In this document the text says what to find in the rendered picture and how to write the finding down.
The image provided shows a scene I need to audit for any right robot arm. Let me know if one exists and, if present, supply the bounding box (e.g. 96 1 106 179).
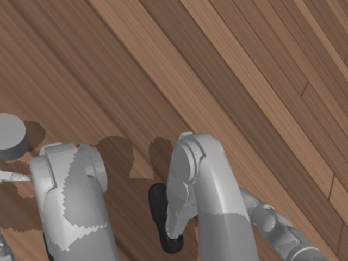
250 203 329 261

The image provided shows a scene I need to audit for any right robot foot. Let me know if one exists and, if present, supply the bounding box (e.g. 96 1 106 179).
148 183 183 254

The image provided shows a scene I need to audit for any left robot arm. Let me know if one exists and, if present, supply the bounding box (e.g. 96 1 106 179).
0 229 15 261

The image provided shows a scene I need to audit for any left robot hand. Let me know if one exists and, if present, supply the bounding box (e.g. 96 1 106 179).
0 168 32 184

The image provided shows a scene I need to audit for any left robot foot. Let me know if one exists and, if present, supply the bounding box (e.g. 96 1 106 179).
43 231 54 261

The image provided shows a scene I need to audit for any right robot hand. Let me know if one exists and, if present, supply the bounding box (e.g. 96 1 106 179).
239 186 264 218

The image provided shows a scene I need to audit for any can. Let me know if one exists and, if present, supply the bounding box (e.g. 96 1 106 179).
0 113 29 161

